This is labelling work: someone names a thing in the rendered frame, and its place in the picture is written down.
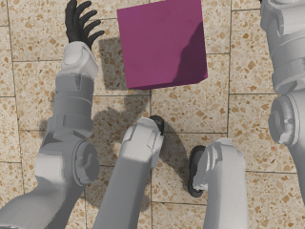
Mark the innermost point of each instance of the left robot forearm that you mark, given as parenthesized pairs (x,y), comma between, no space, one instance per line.
(71,118)

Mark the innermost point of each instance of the robot left hand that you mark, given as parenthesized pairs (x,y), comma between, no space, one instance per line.
(75,24)

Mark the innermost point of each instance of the robot right upper arm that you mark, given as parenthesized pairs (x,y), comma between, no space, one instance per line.
(286,124)

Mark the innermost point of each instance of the right robot forearm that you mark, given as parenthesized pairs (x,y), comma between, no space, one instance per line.
(284,24)

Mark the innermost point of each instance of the left robot foot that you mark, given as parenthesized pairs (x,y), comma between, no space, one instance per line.
(159,122)

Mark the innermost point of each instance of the robot right thigh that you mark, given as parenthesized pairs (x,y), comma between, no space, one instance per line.
(227,201)

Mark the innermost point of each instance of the carton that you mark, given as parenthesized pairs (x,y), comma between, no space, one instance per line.
(163,44)

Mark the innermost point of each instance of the robot left upper arm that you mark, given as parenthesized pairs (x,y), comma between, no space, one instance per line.
(63,170)

